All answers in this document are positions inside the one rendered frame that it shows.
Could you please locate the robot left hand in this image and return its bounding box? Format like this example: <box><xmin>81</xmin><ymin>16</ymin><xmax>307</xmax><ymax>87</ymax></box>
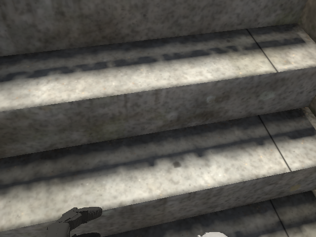
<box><xmin>45</xmin><ymin>206</ymin><xmax>103</xmax><ymax>237</ymax></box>

